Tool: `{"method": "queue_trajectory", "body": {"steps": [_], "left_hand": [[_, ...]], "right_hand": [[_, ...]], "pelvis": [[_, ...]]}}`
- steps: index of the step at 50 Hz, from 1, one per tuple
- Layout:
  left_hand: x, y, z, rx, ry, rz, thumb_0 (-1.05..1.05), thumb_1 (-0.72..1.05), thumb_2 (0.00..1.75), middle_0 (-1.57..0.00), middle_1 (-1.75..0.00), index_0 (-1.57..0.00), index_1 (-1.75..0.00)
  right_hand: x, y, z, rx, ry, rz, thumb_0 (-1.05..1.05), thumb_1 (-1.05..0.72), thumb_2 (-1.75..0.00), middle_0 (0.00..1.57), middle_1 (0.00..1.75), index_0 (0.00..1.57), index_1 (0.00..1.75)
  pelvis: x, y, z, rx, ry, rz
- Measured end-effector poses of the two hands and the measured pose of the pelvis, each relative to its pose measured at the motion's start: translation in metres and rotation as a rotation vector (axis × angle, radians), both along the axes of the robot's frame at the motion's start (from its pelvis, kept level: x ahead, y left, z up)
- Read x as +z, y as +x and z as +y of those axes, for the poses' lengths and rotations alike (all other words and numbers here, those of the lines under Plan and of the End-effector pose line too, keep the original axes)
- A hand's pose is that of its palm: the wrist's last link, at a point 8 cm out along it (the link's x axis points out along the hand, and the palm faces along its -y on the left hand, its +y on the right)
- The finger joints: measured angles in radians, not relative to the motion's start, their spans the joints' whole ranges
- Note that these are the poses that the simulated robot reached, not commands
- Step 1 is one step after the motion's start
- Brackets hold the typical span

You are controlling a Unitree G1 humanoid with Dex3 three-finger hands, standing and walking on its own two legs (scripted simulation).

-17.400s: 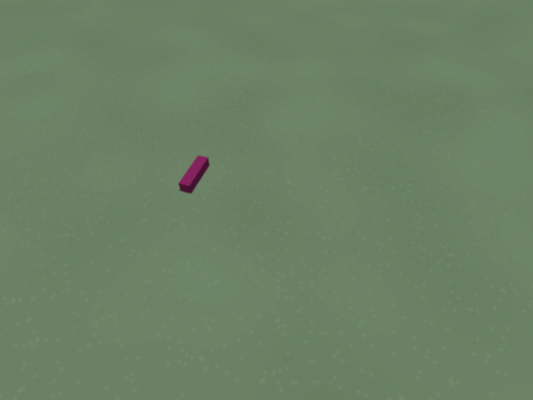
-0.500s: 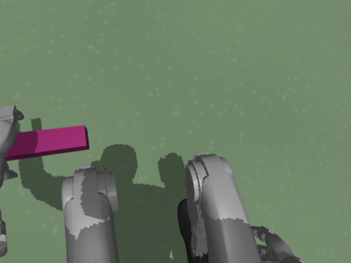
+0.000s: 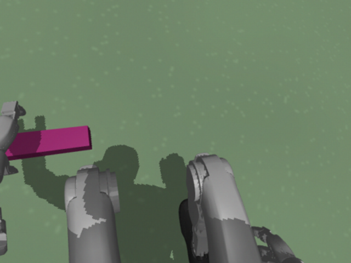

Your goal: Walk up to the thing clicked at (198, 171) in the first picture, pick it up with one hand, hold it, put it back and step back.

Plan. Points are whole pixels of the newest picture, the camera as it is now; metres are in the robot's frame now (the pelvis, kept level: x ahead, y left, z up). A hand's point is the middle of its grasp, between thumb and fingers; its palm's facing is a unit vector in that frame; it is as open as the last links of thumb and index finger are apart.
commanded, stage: rise first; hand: left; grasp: from above
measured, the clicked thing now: (48, 142) +0.42 +0.30 -0.29
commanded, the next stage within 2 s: approach in 0.02 s
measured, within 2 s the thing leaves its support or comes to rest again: neither
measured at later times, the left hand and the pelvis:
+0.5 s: hand (43, 133) +0.42 +0.28 -0.18, palm faces -0.40 -0.08 -0.91, open 14.1 cm; pelvis +0.00 +0.00 +0.00, yaw +0 degrees
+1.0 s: hand (24, 139) +0.40 +0.31 -0.16, palm faces -0.47 -0.08 -0.88, open 14.2 cm; pelvis +0.00 +0.00 +0.01, yaw +0 degrees
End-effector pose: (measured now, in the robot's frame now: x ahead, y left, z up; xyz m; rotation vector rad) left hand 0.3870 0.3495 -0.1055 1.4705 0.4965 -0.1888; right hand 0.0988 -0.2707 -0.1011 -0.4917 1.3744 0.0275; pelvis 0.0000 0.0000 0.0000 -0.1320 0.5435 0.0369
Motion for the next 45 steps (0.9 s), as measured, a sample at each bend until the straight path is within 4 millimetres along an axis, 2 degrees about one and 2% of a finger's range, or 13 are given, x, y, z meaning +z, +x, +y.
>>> {"method": "queue_trajectory", "body": {"steps": [12, 16, 23, 28, 32, 37, 42, 45], "left_hand": [[-0.003, -0.001, -0.007, -0.041, -0.005, 0.022, 0.00, -0.57, 1.06, -0.08, -1.04, -0.07, -1.04], [-0.005, 0.006, -0.022, -0.080, -0.010, 0.003, 0.00, -0.57, 1.05, -0.08, -1.05, -0.07, -1.05], [-0.010, 0.028, -0.059, -0.120, -0.016, -0.026, 0.00, -0.56, 1.04, -0.08, -1.05, -0.08, -1.05], [-0.017, 0.039, -0.071, -0.084, -0.009, -0.019, 0.00, -0.56, 1.04, -0.08, -1.05, -0.08, -1.05], [-0.023, 0.040, -0.068, -0.040, 0.001, -0.003, 0.00, -0.56, 1.04, -0.08, -1.05, -0.08, -1.05], [-0.021, 0.036, -0.046, 0.017, 0.012, -0.009, 0.01, -0.56, 1.04, -0.08, -1.05, -0.08, -1.05], [-0.008, 0.028, -0.022, 0.026, 0.034, 0.004, 0.00, -0.57, 1.04, -0.08, -1.04, -0.07, -1.04], [0.000, 0.023, -0.019, -0.003, 0.036, 0.026, 0.00, -0.57, 1.04, -0.08, -1.04, -0.07, -1.04]], "right_hand": [[0.001, -0.004, 0.000, 0.003, 0.002, 0.002, 0.01, -0.91, -0.90, 0.20, 0.30, 0.20, 0.30], [0.002, -0.007, 0.000, -0.001, -0.003, 0.000, 0.01, -0.91, -0.90, 0.20, 0.30, 0.20, 0.30], [0.007, -0.017, -0.002, -0.014, -0.001, -0.018, 0.01, -0.91, -0.90, 0.20, 0.30, 0.20, 0.30], [0.008, -0.033, -0.004, -0.023, 0.006, -0.007, 0.01, -0.91, -0.90, 0.20, 0.30, 0.20, 0.30], [0.006, -0.047, -0.005, -0.034, 0.017, 0.025, 0.01, -0.91, -0.90, 0.20, 0.30, 0.20, 0.30], [0.001, -0.057, -0.004, -0.047, 0.028, 0.072, 0.01, -0.91, -0.90, 0.20, 0.30, 0.20, 0.30], [-0.002, -0.049, 0.000, -0.058, 0.039, 0.081, 0.01, -0.91, -0.90, 0.20, 0.30, 0.20, 0.30], [-0.001, -0.039, 0.003, -0.057, 0.047, 0.066, 0.01, -0.91, -0.90, 0.20, 0.30, 0.20, 0.30]], "pelvis": [[0.000, -0.002, -0.001, 0.000, 0.002, -0.005], [0.000, -0.002, -0.001, 0.000, 0.003, -0.003], [0.000, -0.003, -0.001, -0.005, 0.004, -0.001], [-0.002, -0.004, -0.003, -0.013, 0.004, -0.003], [-0.004, -0.004, -0.003, -0.019, 0.006, -0.004], [-0.006, -0.002, -0.004, -0.019, 0.009, -0.003], [-0.003, 0.001, -0.002, -0.009, 0.008, 0.010], [0.002, 0.002, -0.001, -0.002, 0.006, 0.018]]}}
